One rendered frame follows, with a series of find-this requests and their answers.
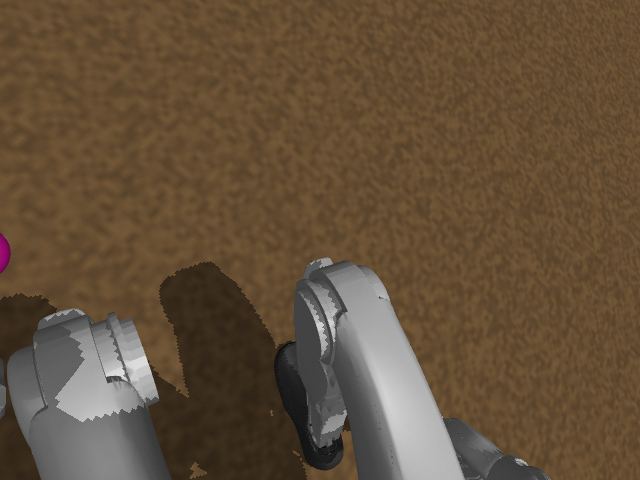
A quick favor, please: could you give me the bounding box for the right robot hand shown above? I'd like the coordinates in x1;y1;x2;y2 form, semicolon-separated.
441;415;506;480

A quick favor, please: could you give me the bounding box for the ball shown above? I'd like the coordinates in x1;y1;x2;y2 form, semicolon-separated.
0;233;11;274

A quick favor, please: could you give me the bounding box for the right robot foot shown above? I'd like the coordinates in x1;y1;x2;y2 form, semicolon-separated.
274;342;343;471

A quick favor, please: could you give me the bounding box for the right robot arm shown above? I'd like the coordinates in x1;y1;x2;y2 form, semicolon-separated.
487;455;551;480

